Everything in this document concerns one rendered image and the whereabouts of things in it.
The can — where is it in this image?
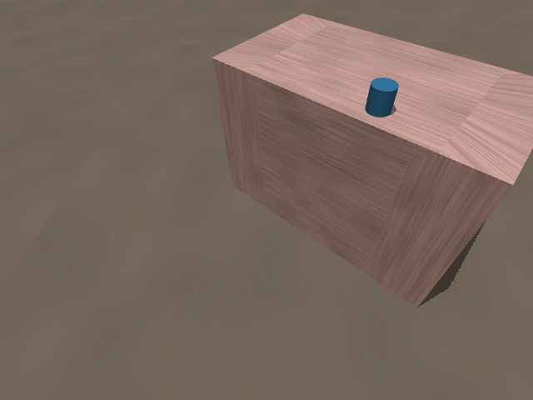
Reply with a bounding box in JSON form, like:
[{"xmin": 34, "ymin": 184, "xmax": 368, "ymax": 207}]
[{"xmin": 366, "ymin": 77, "xmax": 399, "ymax": 118}]

